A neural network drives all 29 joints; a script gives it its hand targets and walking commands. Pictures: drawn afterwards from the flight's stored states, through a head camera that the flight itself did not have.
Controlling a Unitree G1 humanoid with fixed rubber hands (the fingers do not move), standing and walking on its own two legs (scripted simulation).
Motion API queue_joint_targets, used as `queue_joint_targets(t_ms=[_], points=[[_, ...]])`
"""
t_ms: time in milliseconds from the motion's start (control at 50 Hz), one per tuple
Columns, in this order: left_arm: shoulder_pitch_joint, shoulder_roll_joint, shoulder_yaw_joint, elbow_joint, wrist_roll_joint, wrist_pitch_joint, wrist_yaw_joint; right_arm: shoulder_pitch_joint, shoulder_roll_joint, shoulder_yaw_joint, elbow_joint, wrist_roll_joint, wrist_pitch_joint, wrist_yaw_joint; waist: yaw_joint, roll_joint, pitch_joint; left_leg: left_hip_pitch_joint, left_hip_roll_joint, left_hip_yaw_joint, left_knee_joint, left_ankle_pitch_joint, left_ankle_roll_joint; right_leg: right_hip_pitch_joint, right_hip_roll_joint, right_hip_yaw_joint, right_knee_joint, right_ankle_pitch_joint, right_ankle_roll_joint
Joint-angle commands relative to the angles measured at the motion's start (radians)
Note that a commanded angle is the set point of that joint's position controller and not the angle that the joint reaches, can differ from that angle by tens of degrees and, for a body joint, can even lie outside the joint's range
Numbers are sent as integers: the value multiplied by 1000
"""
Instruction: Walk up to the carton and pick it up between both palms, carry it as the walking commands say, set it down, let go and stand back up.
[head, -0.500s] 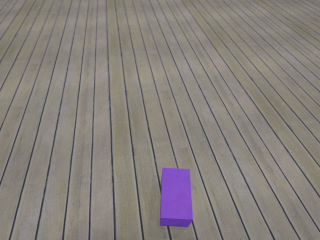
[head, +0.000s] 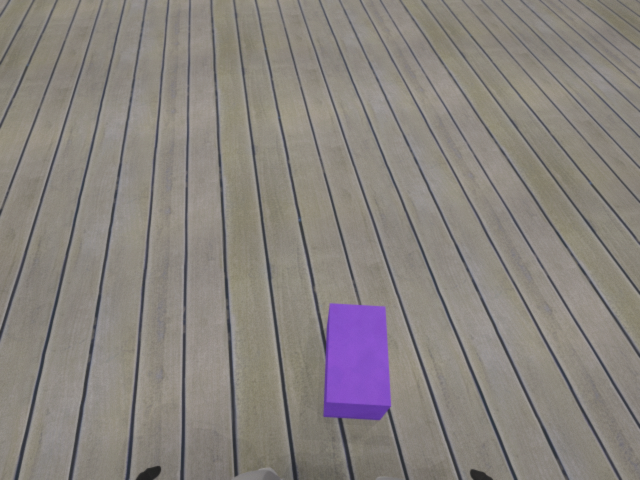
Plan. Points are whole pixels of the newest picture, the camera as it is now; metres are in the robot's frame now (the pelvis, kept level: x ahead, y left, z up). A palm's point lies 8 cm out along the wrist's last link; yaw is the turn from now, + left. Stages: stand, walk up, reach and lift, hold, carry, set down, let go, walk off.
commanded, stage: reach and lift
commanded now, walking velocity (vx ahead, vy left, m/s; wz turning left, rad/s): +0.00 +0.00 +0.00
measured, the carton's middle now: (354, 361) +0.46 -0.12 -0.65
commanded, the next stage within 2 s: none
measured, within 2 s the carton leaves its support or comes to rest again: neither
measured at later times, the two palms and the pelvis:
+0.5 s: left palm (189, 458) +0.16 +0.18 -0.16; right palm (506, 460) +0.16 -0.26 -0.14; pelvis -0.05 -0.02 -0.04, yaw +2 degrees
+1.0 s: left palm (233, 367) +0.29 +0.14 -0.17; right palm (467, 373) +0.28 -0.24 -0.15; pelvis -0.10 -0.06 -0.08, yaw +2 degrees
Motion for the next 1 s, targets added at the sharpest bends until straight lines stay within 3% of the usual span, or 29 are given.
queue_joint_targets(t_ms=[0, 20, 40, 60, 80, 120, 160, 200, 220, 240, 280, 320, 340, 400, 420, 440, 460, 520, 560, 600, 660, 680, 760, 780, 820, 840, 860, 960, 980], points=[[-119, 1, -130, -316, -71, 291, 3, -105, -152, 22, -290, 58, 285, 25, -24, 26, -416, 97, 130, -239, 55, 432, -68, -110, 29, 22, 108, 339, -113], [30, -18, -122, -253, -63, 385, -1, 29, -163, 51, -292, 37, 395, 30, -5, 85, -359, 76, 173, -296, -13, 559, -66, -38, 44, 43, 70, 334, -108], [114, -59, -165, -311, -66, 449, 9, 52, -225, -12, -275, 14, 430, 43, -77, 47, -392, 193, 161, -328, -8, 798, -80, -107, 85, 26, 66, 382, -119], [224, -105, -157, -310, -56, 463, -9, 104, -162, 18, -261, 51, 443, 42, -26, 2, -354, 287, 153, -356, -10, 871, -77, -76, 69, 55, 0, 441, -123], [191, -109, -114, -314, -44, 494, -33, 12, -198, -34, -364, 22, 451, 64, -45, -65, -372, 326, 137, -341, -36, 659, -95, -103, 54, 95, -77, 324, -138], [71, -106, -89, -345, 41, 442, -29, -53, -171, -119, -269, -44, 370, 106, -29, 27, 12, 57, 140, -360, -228, 287, -103, -84, 96, 23, -49, 289, -70], [75, -73, -1, -374, 109, 438, -21, 58, -178, -186, -257, -107, 389, 116, -12, 82, -46, 135, 66, -298, -132, 440, -127, -108, 95, 49, -85, 398, -88], [-93, -9, 70, -515, 160, 372, -6, -135, -132, -122, -430, -92, 322, 135, 24, -87, -43, 65, 80, -277, -93, 264, -88, -124, 75, 86, -73, 292, -56], [-182, -26, 117, -559, 199, 348, -33, -183, -146, -179, -458, -133, 302, 144, 15, -8, -85, 2, 90, -255, -49, 174, -103, -153, 42, 106, -57, 239, -58], [-226, 14, 124, -539, 237, 311, -35, -218, -162, -214, -477, -155, 266, 134, -19, 8, -107, 7, 80, -254, -56, 257, -90, -163, 60, 85, -46, 299, -32], [-176, -39, 115, -550, 212, 263, -36, -209, -134, -188, -500, -87, 231, 157, 21, 101, -244, 119, 70, -253, 27, 451, -104, -268, 71, 64, 46, 313, -42], [-216, -33, 85, -557, 156, 230, -35, -197, -161, -222, -464, -76, 177, 168, -32, 150, -419, 356, 84, -309, 124, 721, -123, -440, 46, 53, 88, 304, -53], [-340, -24, 100, -556, 125, 210, -33, -313, -136, -182, -463, -26, 157, 170, 2, 168, -361, 299, 100, -332, 174, 632, -124, -594, 28, 66, 124, 208, -57], [-388, -92, 69, -590, 50, 219, -52, -357, -152, -162, -566, -3, 188, 145, -46, -2, -571, 281, 46, -255, 254, 508, -108, -389, 60, 45, 142, 265, -47], [-358, -61, 30, -558, 48, 233, -54, -263, -183, -171, -497, -24, 196, 124, -74, 79, -502, 257, 57, -313, 238, 585, -107, -497, 69, 15, 171, 279, -41], [-364, -117, 37, -591, 40, 261, -63, -255, -111, -142, -529, -6, 222, 120, -26, 40, -581, 271, 42, -297, 227, 477, -107, -419, 54, 28, 127, 249, -59], [-370, -99, 21, -535, 26, 258, -63, -254, -90, -122, -480, 25, 231, 101, -69, 42, -588, 241, 52, -310, 225, 441, -97, -454, 80, 14, 167, 246, -55], [-379, -17, 123, -490, 133, 297, -83, -340, -109, -180, -545, -54, 245, 88, -31, -52, -429, 6, 45, -232, 186, 228, -96, -392, 70, 15, 119, 175, -33], [-411, -44, 131, -402, 111, 284, -84, -404, -101, -173, -471, -49, 250, 78, -13, 34, -271, -108, 32, -204, 190, 108, -116, -445, 76, 38, 131, 78, -39], [-591, 36, 141, -462, 105, 276, -93, -495, -110, -225, -507, -70, 253, 54, -58, -66, -443, -98, 25, -175, 217, 138, -96, -314, 57, 52, 125, 122, -7], [-703, 18, 152, -387, 135, 261, -79, -652, -134, -245, -472, -95, 235, 34, -25, 10, -307, -171, 38, -181, 172, -63, -108, -387, 73, 39, 138, -34, -14], [-794, 48, 174, -375, 109, 248, -78, -711, -79, -218, -414, -79, 246, 36, -11, -51, -323, -208, 28, -164, 212, -83, -96, -382, 63, 45, 148, -46, -6], [-989, 70, 197, -360, 92, 205, -71, -927, -13, -169, -436, -1, 231, 5, 16, -24, -446, -248, 16, -139, 277, -68, -84, -362, 48, 74, 136, -76, -5], [-986, 29, 166, -299, 93, 234, -77, -875, -23, -194, -368, -12, 241, -2, -51, -64, -542, -231, 27, -159, 265, -68, -72, -343, 72, 51, 163, -50, 0], [-1126, 149, 256, -350, 119, 213, -69, -970, 10, -183, -382, -4, 251, -39, 40, 4, -533, -301, 9, -127, 290, -51, -80, -320, 46, 99, 161, -81, 7], [-1163, 115, 230, -296, 88, 198, -69, -1077, -60, -233, -387, -5, 231, -43, -34, -36, -545, -313, 5, -140, 301, -49, -85, -370, 61, 107, 113, -116, 1], [-1161, 107, 187, -250, 122, 210, -71, -1013, 1, -199, -313, 31, 243, -52, -27, 65, -587, -300, 9, -141, 294, -52, -84, -353, 63, 100, 157, -74, -1], [-1208, 86, 194, -87, 72, 145, -67, -1055, -48, -272, -188, -59, 168, -63, -77, 36, -536, -372, 3, -158, 299, 39, -91, -430, 76, 99, 176, 75, -4], [-1151, 60, 197, -32, 94, 136, -73, -1044, -24, -286, -144, -46, 156, -65, -48, 54, -581, -381, 1, -153, 302, 95, -98, -416, 89, 80, 185, 116, 1]])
